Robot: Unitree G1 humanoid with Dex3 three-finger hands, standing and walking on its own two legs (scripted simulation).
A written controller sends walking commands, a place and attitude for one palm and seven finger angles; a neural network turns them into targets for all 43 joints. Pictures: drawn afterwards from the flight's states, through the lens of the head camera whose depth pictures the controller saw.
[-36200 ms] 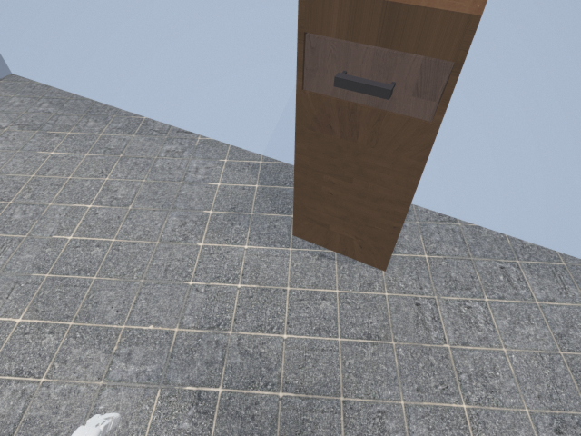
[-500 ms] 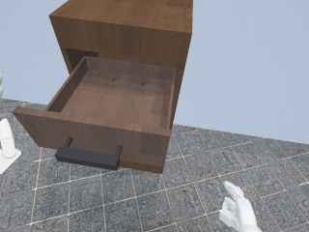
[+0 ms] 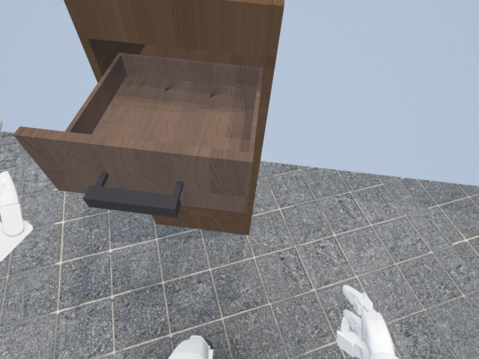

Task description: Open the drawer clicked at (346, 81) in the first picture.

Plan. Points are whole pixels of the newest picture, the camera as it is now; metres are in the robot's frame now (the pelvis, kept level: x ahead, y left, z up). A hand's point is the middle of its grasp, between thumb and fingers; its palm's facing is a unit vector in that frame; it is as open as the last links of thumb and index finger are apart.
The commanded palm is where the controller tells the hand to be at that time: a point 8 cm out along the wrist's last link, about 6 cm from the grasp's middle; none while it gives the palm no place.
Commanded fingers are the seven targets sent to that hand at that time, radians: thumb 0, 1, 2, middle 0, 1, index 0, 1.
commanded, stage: step back with the hand held close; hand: left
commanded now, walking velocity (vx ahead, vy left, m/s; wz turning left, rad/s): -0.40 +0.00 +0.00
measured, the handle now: (137, 191) +0.37 +0.21 +0.04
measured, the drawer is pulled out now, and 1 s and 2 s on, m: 0.30 0.30 0.30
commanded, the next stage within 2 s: stop stepping back and stand still in 0.24 s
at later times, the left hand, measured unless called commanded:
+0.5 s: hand out of the picture +0.07 +0.18 +0.22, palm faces +0.35 -0.80 -0.48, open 7.5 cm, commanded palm +0.01 +0.25 +0.23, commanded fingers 0.00 0.90 0.90 -0.20 -0.30 -0.20 -0.30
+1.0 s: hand out of the picture +0.01 +0.18 +0.23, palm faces +0.45 -0.77 -0.44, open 7.5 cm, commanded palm -0.04 +0.23 +0.23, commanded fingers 0.00 0.90 0.90 -0.20 -0.30 -0.20 -0.30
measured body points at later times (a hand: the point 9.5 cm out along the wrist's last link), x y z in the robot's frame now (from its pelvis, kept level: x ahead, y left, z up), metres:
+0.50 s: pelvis -0.12 -0.03 +0.00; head -0.09 -0.01 +0.45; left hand +0.04 +0.22 +0.25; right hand +0.09 -0.24 -0.06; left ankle -0.05 +0.12 -0.72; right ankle -0.11 -0.13 -0.73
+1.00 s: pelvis -0.16 -0.06 +0.01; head -0.17 -0.05 +0.46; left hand -0.02 +0.22 +0.25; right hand +0.00 -0.29 -0.07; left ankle -0.15 +0.07 -0.72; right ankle -0.11 -0.13 -0.72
